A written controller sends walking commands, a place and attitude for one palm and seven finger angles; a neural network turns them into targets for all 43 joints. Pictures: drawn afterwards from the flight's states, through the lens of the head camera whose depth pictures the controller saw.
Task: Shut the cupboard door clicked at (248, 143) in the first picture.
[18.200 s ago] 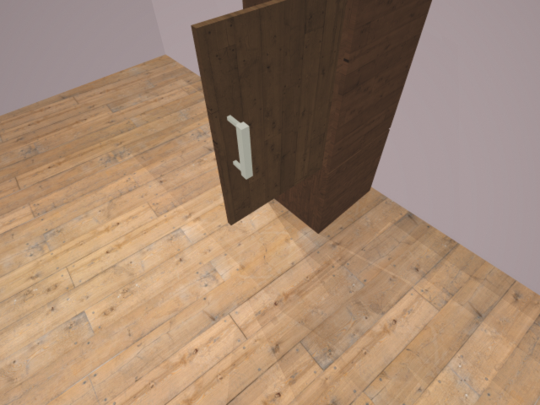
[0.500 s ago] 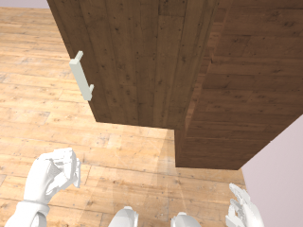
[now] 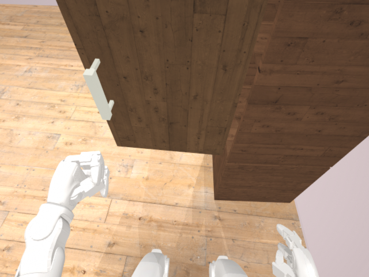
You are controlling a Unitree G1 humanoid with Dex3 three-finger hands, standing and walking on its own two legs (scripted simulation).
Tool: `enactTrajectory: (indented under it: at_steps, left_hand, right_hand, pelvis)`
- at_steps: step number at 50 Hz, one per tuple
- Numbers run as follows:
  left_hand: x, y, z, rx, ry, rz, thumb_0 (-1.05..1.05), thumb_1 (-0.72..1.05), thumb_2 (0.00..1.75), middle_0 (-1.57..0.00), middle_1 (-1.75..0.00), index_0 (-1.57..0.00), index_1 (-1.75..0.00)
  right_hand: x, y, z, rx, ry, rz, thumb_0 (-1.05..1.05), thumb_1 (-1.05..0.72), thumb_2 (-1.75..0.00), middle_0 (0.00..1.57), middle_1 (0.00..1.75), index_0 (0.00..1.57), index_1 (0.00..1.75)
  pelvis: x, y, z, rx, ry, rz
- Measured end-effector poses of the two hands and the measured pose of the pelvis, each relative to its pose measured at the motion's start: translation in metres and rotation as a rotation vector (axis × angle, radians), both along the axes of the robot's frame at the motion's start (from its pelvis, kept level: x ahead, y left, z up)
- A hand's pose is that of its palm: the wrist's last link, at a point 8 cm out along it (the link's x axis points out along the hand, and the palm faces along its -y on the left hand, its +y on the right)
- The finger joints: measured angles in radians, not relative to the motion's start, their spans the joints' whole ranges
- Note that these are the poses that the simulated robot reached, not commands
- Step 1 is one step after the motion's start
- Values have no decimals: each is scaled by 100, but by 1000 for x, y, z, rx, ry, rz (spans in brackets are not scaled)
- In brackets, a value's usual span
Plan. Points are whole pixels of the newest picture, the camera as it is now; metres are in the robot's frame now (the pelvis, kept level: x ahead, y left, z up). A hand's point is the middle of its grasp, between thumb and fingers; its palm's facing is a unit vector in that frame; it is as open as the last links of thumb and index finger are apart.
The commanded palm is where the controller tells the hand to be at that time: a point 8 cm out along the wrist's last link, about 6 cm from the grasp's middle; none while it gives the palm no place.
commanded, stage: bring the fist close to the handle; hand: left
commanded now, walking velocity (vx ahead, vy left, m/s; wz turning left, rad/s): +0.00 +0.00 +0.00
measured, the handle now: (101, 91) +0.54 +0.25 +0.06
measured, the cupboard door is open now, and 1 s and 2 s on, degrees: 87 87 78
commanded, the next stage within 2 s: push the door shut along its arc in 1.06 s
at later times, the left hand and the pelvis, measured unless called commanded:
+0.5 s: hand (108, 133) +0.40 +0.19 +0.07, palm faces -0.07 -1.00 -0.02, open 3.1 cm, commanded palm +0.38 +0.25 +0.06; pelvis +0.00 +0.01 +0.00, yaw -1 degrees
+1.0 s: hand (105, 124) +0.43 +0.21 +0.06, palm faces -0.04 -1.00 +0.00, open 3.1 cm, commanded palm +0.41 +0.26 +0.06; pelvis +0.01 +0.00 +0.01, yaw -2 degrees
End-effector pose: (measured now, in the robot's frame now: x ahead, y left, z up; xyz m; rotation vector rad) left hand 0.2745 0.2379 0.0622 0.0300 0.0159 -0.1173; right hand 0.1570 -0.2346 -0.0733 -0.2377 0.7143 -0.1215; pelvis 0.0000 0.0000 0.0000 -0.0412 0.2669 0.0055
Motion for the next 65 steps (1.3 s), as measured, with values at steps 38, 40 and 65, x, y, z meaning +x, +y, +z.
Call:
enactTrajectory:
  at_steps: [38,40,65]
  left_hand:
    - [151,23,8,-10,-11,86,1,90,90,-130,-150,-129,-150]
    - [151,24,8,-9,-14,78,1,90,90,-130,-150,-129,-150]
    - [150,28,1,-21,11,48,1,90,90,-130,-150,-130,-150]
  right_hand:
    - [-91,-23,-26,-16,376,-147,1,-91,-90,20,30,20,30]
    - [-97,-24,-27,-15,398,-160,1,-91,-90,20,30,20,30]
    - [-77,-21,-19,-34,346,-138,1,-91,-90,20,30,20,30]
  pelvis:
    - [4,2,2,13,80,-35]
    - [5,1,3,14,83,-37]
    - [1,5,3,2,78,-28]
